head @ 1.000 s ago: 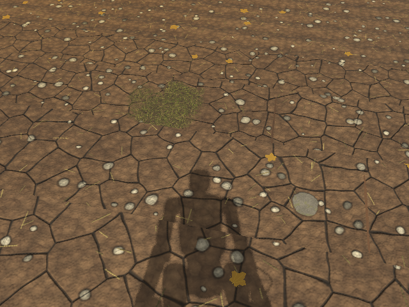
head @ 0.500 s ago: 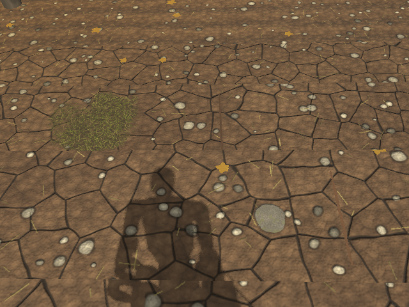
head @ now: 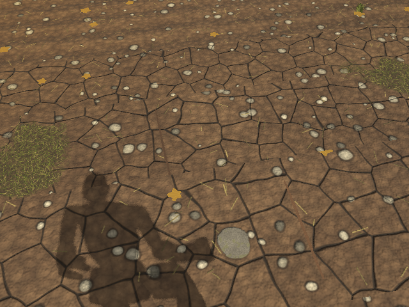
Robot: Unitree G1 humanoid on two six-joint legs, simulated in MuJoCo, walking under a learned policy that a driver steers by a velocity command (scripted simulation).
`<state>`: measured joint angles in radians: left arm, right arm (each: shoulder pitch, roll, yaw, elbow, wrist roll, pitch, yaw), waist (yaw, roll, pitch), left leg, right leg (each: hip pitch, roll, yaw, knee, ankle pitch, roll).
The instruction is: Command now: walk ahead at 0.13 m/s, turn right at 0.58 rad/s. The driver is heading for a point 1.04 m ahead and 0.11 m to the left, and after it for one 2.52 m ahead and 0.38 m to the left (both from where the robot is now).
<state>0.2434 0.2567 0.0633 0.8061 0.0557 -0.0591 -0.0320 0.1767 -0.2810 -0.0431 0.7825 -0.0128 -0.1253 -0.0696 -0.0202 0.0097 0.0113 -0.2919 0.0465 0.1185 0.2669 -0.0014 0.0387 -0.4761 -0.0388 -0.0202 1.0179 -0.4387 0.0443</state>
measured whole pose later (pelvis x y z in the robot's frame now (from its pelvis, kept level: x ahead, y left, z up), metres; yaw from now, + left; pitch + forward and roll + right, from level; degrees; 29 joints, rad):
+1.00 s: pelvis +0.40 -0.01 -0.07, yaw +15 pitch +1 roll +1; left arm 0.13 0.21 -0.07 0.69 0.10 -0.06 -0.05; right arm 0.49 -0.19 0.00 0.94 -0.08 -0.15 0.03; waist -0.13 -0.03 -0.04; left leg -0.27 -0.20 -0.13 0.94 -0.67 0.11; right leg -0.61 -0.09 0.09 0.63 0.33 0.01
